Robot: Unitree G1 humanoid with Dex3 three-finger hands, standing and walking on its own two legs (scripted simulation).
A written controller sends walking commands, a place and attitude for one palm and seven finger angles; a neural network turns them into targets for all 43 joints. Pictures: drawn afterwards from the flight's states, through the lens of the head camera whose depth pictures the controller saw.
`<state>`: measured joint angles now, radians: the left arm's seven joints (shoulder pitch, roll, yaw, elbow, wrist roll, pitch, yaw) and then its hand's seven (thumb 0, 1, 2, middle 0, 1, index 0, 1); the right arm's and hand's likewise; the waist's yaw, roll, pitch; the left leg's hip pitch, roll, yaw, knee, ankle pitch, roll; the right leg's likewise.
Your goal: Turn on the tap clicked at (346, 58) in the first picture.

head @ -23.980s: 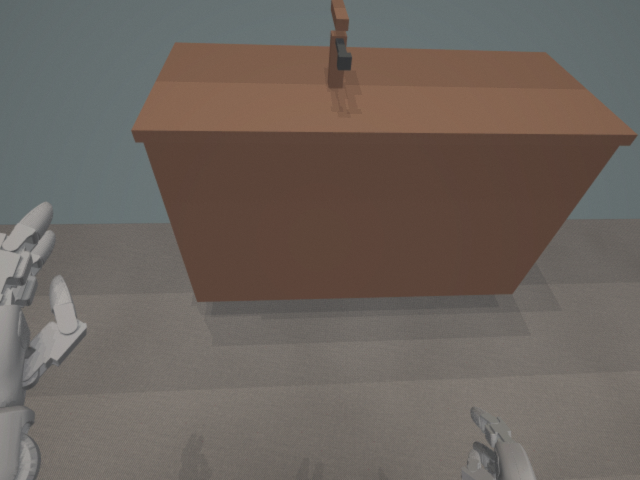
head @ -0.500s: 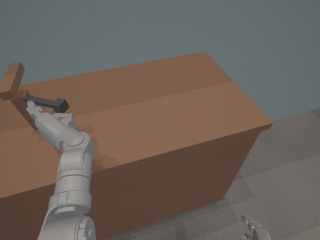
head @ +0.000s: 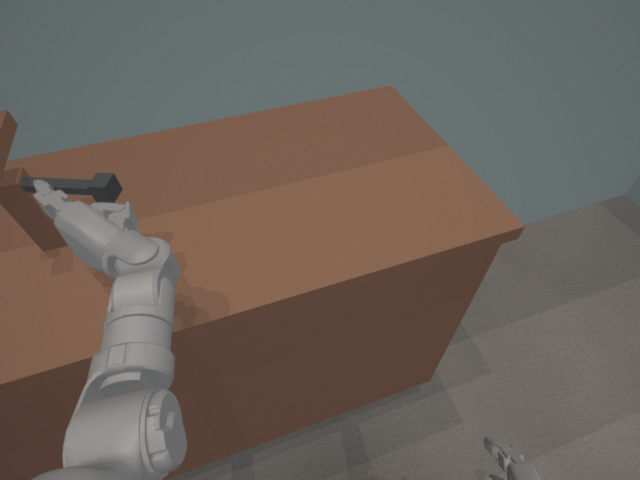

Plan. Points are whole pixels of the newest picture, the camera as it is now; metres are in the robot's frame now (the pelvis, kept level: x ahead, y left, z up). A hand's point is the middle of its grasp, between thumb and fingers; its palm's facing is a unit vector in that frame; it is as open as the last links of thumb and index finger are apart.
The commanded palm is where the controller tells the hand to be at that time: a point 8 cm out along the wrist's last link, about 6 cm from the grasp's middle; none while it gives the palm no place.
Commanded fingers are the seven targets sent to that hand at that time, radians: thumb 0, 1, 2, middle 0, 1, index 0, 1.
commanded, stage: push the lever round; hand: left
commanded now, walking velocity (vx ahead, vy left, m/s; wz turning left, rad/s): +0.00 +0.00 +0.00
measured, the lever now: (105, 188) +0.44 +0.31 +0.14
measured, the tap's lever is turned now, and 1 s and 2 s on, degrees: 66 83 83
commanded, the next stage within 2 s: lift the hand up off the lever in 0.14 s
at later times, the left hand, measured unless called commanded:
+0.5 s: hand (132, 190) +0.44 +0.27 +0.13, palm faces +0.86 -0.51 -0.05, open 7.9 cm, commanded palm +0.38 +0.29 +0.14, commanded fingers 0.00 0.90 0.90 -0.15 -0.15 -0.15 -0.15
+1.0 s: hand (126, 187) +0.43 +0.27 +0.15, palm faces +0.84 -0.53 -0.05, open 7.8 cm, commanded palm +0.37 +0.28 +0.15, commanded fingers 0.00 0.90 0.90 -0.15 -0.15 -0.15 -0.15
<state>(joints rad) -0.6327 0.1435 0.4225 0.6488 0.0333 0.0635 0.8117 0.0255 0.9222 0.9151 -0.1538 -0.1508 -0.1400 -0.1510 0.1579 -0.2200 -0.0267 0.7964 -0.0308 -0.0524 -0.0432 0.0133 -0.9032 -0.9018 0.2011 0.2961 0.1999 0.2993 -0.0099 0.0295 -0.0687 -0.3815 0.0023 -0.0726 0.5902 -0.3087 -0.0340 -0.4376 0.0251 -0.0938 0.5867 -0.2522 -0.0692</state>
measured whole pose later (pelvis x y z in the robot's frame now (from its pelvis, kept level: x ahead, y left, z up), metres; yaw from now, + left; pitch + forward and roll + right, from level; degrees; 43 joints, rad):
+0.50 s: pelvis +0.01 +0.01 +0.00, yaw -1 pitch +7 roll +0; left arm -0.68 0.19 0.48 0.73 0.04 0.03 0.79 0.02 0.90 0.90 -0.16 -0.15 -0.13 -0.14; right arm 0.27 -0.25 -0.06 0.79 -0.04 -0.03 0.00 0.01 -0.90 -0.90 0.20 0.30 0.20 0.30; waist -0.04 0.04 -0.09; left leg -0.39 0.00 -0.05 0.58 -0.32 -0.02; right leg -0.45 0.03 -0.07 0.58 -0.26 -0.06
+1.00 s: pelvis +0.02 +0.02 +0.01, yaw +0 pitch +5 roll +0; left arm -0.65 0.10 0.39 0.55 0.02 0.20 0.79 0.02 0.90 0.90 -0.15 -0.15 -0.16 -0.15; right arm 0.14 -0.21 -0.03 0.77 -0.04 -0.05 -0.01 0.01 -0.90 -0.90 0.20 0.30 0.20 0.30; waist 0.02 0.03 -0.08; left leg -0.30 -0.01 -0.05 0.52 -0.30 -0.01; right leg -0.36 0.01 -0.07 0.53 -0.25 -0.05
